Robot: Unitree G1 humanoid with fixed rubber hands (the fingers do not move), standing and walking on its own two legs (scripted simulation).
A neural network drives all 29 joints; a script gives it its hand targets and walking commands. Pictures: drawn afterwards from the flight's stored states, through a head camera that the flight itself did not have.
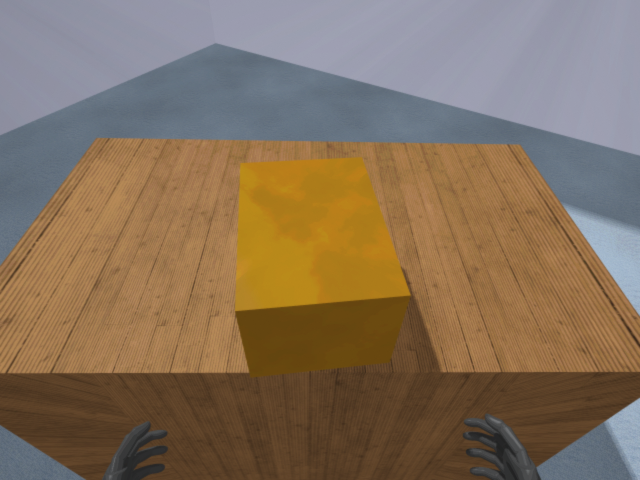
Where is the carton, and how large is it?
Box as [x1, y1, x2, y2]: [235, 157, 410, 377]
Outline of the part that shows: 361,157 240,163 235,313 250,377 389,362 410,294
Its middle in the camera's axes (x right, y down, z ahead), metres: -0.02 +0.03 +0.65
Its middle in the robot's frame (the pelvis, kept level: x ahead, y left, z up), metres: +0.48 +0.04 +0.00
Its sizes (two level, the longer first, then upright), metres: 0.312 0.218 0.177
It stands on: a pedestal, 0.69 m high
